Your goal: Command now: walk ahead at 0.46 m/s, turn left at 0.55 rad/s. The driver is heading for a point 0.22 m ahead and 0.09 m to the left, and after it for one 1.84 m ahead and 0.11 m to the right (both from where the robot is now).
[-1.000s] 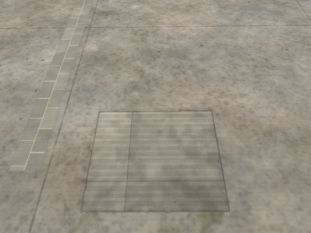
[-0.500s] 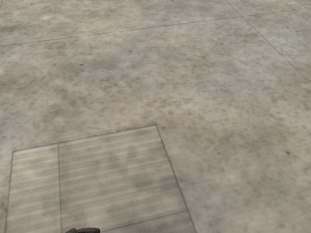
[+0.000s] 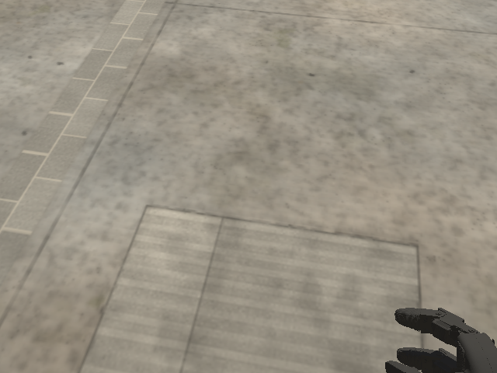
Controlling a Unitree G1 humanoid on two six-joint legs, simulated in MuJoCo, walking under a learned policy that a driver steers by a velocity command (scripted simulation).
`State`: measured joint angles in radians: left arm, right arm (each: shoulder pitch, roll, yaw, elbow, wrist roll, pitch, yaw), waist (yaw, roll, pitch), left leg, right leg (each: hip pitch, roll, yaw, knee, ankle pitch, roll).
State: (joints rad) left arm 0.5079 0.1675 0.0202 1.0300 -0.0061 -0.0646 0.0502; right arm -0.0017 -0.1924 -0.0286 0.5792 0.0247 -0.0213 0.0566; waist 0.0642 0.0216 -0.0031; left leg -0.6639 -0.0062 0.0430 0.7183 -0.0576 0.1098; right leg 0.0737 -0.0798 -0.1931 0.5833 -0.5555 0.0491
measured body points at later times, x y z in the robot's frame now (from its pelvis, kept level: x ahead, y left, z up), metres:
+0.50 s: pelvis +0.24 +0.01 +0.03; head +0.29 +0.02 +0.48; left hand +0.39 +0.27 -0.08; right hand +0.39 -0.23 -0.09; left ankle +0.16 +0.09 -0.69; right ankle +0.36 -0.08 -0.70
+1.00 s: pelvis +0.25 +0.06 +0.05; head +0.29 +0.09 +0.49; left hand +0.40 +0.34 -0.08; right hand +0.36 -0.22 -0.04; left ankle +0.25 +0.15 -0.70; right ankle +0.25 -0.11 -0.60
